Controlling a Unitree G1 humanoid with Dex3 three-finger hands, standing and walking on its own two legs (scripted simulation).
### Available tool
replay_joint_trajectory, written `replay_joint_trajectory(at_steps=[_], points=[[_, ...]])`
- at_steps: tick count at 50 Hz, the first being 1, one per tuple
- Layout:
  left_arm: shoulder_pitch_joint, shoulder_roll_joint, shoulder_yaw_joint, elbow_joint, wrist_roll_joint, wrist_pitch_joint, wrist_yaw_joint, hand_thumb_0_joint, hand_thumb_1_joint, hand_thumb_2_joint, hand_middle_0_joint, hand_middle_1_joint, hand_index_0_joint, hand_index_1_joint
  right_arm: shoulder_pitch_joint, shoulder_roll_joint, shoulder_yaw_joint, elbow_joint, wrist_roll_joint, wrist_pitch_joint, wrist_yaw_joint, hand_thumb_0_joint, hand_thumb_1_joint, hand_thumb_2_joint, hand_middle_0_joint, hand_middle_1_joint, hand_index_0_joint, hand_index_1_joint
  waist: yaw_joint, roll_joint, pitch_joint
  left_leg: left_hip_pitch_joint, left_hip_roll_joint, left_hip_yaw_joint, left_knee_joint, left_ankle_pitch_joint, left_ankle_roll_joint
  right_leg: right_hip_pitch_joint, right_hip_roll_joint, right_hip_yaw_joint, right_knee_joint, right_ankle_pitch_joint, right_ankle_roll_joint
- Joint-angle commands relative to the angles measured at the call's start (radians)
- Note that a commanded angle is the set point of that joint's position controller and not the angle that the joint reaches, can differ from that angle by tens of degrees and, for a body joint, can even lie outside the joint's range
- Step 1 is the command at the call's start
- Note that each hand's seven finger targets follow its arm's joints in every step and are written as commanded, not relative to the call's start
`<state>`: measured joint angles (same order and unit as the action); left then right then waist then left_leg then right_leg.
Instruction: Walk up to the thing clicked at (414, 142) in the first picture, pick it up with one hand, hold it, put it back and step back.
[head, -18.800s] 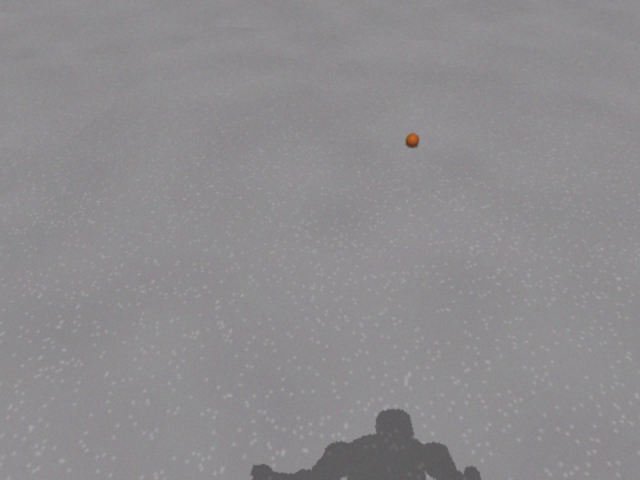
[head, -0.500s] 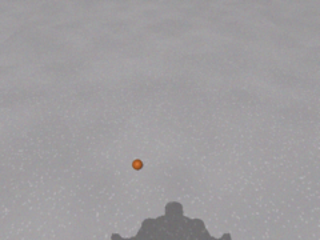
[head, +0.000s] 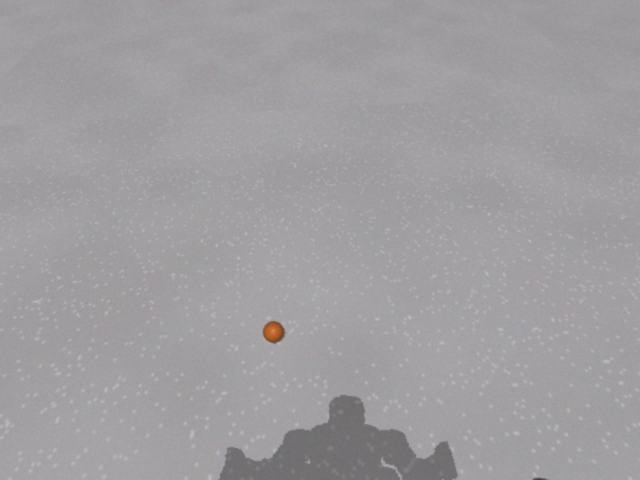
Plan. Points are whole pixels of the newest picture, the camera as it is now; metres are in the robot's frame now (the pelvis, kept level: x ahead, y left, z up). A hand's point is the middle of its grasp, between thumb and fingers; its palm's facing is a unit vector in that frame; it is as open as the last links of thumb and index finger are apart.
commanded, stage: walk up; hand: left
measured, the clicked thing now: (273, 331) +0.73 +0.21 -0.73
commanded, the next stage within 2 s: stand in 0.26 s
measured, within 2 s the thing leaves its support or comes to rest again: neither
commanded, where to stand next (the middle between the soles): +0.37 -0.01 m, yaw -1 degrees
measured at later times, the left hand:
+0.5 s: hand out of the picture +0.09 +0.24 -0.14, palm faces -0.02 -0.94 -0.34, open 7.4 cm
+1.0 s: hand out of the picture +0.04 +0.25 -0.14, palm faces -0.02 -0.94 -0.34, open 7.4 cm
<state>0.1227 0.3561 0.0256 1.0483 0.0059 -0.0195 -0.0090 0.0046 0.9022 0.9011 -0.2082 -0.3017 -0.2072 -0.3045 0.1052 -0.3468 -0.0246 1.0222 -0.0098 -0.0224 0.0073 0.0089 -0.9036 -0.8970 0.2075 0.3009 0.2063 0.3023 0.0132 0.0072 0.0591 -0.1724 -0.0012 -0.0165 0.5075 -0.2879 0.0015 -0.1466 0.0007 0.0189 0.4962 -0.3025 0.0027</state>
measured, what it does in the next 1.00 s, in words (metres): stands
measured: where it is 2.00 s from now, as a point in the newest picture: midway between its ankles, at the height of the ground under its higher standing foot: outside the picture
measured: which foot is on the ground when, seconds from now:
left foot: down 0.00-1.00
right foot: down 0.00-1.00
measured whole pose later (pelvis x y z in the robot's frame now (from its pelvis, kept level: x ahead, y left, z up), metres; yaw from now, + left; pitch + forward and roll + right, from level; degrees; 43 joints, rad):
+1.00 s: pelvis -0.03 +0.00 +0.01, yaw +0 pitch -3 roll +0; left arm 0.12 0.35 0.00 1.15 0.01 -0.01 -0.01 0.00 0.90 0.90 -0.21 -0.30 -0.21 -0.30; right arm 0.13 -0.35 0.00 1.15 -0.01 -0.01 0.01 0.01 -0.90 -0.90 0.21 0.30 0.21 0.30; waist 0.00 0.01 0.05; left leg -0.12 0.00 -0.02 0.32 -0.15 -0.01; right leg -0.11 0.00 0.02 0.32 -0.17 0.00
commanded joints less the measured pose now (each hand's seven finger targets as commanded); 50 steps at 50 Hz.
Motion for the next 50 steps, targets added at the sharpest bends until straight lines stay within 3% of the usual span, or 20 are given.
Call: replay_joint_trajectory(at_steps=[1, 8, 12, 13, 16, 19, 22, 33, 36, 50], points=[[-0.038, 0.225, 0.052, -0.065, -0.002, -0.026, 0.018, 0.0, 0.9, 0.9, -0.2, -0.3, -0.2, -0.3, -0.031, -0.215, -0.052, -0.051, -0.001, -0.024, -0.015, 0.0, -0.9, -0.9, 0.2, 0.3, 0.2, 0.3, -0.007, -0.027, -0.102, 0.004, 0.095, -0.068, -0.056, 0.308, 0.054, 0.056, -0.103, 0.086, -0.057, 0.336, -0.067], [-0.062, 0.222, 0.052, -0.068, -0.002, -0.021, 0.019, 0.0, 0.9, 0.9, -0.2, -0.3, -0.2, -0.3, -0.046, -0.209, -0.048, -0.041, -0.004, -0.021, -0.013, 0.0, -0.9, -0.9, 0.2, 0.3, 0.2, 0.3, -0.005, -0.011, -0.096, 0.026, 0.1, -0.066, -0.076, 0.323, 0.053, 0.045, -0.1, 0.082, -0.052, 0.325, -0.062], [-0.065, 0.222, 0.05, -0.059, 0.001, -0.017, 0.017, 0.0, 0.9, 0.9, -0.2, -0.3, -0.2, -0.3, -0.072, -0.219, -0.052, -0.043, -0.005, -0.019, -0.012, 0.0, -0.9, -0.9, 0.2, 0.3, 0.2, 0.3, -0.002, 0.001, -0.075, 0.023, 0.107, -0.083, -0.102, 0.243, 0.061, 0.033, -0.087, 0.075, -0.072, 0.265, -0.058], [-0.096, 0.196, 0.032, -0.039, -0.006, -0.015, 0.017, 0.0, 0.9, 0.9, -0.2, -0.3, -0.2, -0.3, -0.089, -0.213, -0.038, -0.029, 0.004, -0.019, -0.015, 0.0, -0.9, -0.9, 0.2, 0.3, 0.2, 0.3, -0.012, 0.013, -0.075, 0.041, 0.124, -0.098, -0.138, 0.404, 0.047, 0.044, -0.113, 0.098, -0.11, 0.389, -0.039], [-0.084, 0.207, 0.03, -0.022, -0.008, -0.018, 0.02, 0.0, 0.9, 0.9, -0.2, -0.3, -0.2, -0.3, -0.075, -0.214, -0.034, -0.005, 0.011, -0.019, -0.018, 0.0, -0.9, -0.9, 0.2, 0.3, 0.2, 0.3, -0.016, -0.001, -0.132, 0.129, 0.125, -0.082, -0.13, 0.519, 0.028, 0.094, -0.119, 0.086, -0.127, 0.507, -0.031], [-0.092, 0.21, 0.03, -0.008, -0.008, -0.016, 0.021, 0.0, 0.9, 0.9, -0.2, -0.3, -0.2, -0.3, -0.072, -0.21, -0.029, 0.011, 0.011, -0.015, -0.02, 0.0, -0.9, -0.9, 0.2, 0.3, 0.2, 0.3, -0.018, -0.01, -0.152, 0.137, 0.126, -0.075, -0.157, 0.494, 0.024, 0.12, -0.12, 0.078, -0.147, 0.488, -0.029], [-0.096, 0.207, 0.026, 0.006, -0.005, -0.014, 0.02, 0.0, 0.9, 0.9, -0.2, -0.3, -0.2, -0.3, -0.085, -0.204, -0.022, 0.022, 0.01, -0.011, -0.019, 0.0, -0.9, -0.9, 0.2, 0.3, 0.2, 0.3, -0.019, -0.015, -0.129, 0.136, 0.122, -0.071, -0.185, 0.392, 0.02, 0.097, -0.118, 0.08, -0.183, 0.396, -0.025], [-0.099, 0.209, 0.018, 0.029, -0.001, -0.02, 0.017, 0.0, 0.9, 0.9, -0.2, -0.3, -0.2, -0.3, -0.075, -0.209, -0.015, 0.054, 0.004, -0.012, -0.011, 0.0, -0.9, -0.9, 0.2, 0.3, 0.2, 0.3, -0.021, -0.013, -0.075, 0.086, 0.122, -0.082, -0.24, 0.216, 0.014, 0.053, -0.121, 0.093, -0.249, 0.228, -0.018], [-0.095, 0.214, 0.02, 0.034, 0.001, -0.017, 0.016, 0.0, 0.9, 0.9, -0.2, -0.3, -0.2, -0.3, -0.07, -0.211, -0.017, 0.057, -0.001, -0.011, -0.01, 0.0, -0.9, -0.9, 0.2, 0.3, 0.2, 0.3, -0.02, -0.016, -0.051, 0.069, 0.119, -0.087, -0.257, 0.13, 0.015, 0.016, -0.116, 0.093, -0.261, 0.123, -0.018], [-0.062, 0.211, 0.017, 0.031, 0.001, -0.015, 0.01, 0.0, 0.9, 0.9, -0.2, -0.3, -0.2, -0.3, -0.03, -0.219, -0.016, 0.066, -0.003, -0.014, -0.008, 0.0, -0.9, -0.9, 0.2, 0.3, 0.2, 0.3, -0.018, -0.011, -0.052, 0.032, 0.121, -0.106, -0.263, 0.091, 0.021, 0.01, -0.115, 0.096, -0.247, 0.095, -0.024]])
